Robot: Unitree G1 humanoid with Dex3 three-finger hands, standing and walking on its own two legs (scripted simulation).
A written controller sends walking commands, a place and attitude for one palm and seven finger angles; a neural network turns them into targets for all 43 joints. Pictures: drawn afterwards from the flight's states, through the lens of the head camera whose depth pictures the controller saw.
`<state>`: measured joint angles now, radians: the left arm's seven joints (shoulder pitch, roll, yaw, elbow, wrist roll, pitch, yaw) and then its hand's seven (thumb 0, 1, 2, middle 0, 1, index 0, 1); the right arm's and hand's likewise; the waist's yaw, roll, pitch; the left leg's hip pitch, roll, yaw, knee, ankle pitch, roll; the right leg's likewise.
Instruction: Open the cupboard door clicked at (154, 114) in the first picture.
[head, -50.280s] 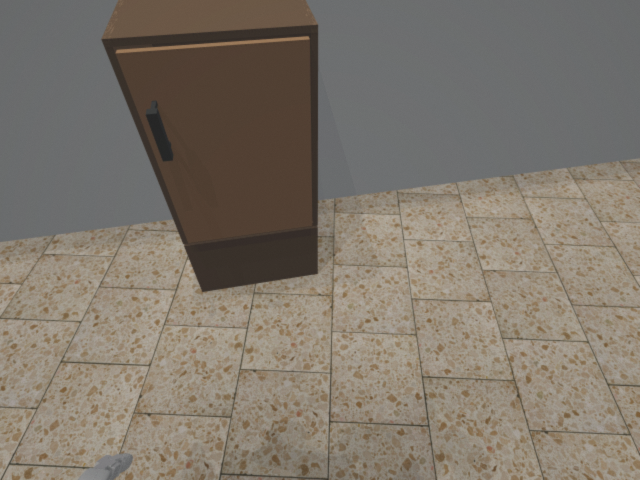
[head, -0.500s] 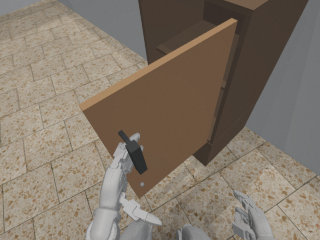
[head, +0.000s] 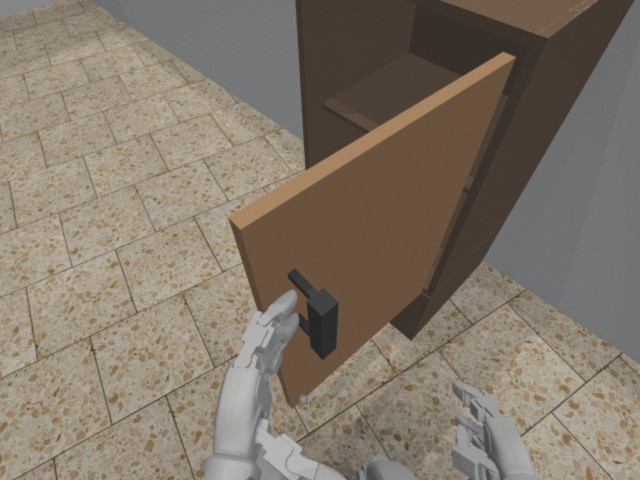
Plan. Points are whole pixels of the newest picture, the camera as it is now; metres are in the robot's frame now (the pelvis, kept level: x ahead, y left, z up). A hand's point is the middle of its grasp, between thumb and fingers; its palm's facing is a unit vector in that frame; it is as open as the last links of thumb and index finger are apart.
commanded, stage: slide the hand sideways off the handle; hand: left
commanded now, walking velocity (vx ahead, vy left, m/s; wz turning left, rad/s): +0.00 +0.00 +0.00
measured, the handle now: (311, 314) +0.30 +0.03 +0.05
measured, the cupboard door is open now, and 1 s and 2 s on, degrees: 86 85 85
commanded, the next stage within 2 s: draw the hand back to the body in 0.52 s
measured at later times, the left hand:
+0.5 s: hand (246, 432) +0.18 +0.08 +0.06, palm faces -0.01 -1.00 +0.05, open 16.1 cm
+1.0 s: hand (196, 422) +0.17 +0.12 +0.12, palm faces -0.04 -1.00 -0.04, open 16.3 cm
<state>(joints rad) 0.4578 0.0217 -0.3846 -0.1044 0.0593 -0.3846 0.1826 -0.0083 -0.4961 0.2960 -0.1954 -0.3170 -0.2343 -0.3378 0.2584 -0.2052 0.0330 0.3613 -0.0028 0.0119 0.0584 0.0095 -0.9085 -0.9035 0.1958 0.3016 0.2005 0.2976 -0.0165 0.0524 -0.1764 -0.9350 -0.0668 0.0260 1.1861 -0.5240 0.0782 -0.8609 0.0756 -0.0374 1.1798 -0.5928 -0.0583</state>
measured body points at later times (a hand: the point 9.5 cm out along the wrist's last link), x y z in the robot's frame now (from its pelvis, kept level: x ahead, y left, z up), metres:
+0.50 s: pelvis +0.00 +0.02 -0.01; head +0.06 +0.01 +0.44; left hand +0.17 +0.14 +0.06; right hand +0.20 -0.19 -0.08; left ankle +0.03 +0.07 -0.64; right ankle -0.01 -0.09 -0.64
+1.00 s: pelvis +0.01 -0.01 +0.02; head +0.02 -0.02 +0.47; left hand +0.17 +0.17 +0.12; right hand +0.18 -0.23 -0.04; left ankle +0.03 +0.07 -0.64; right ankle -0.01 -0.09 -0.64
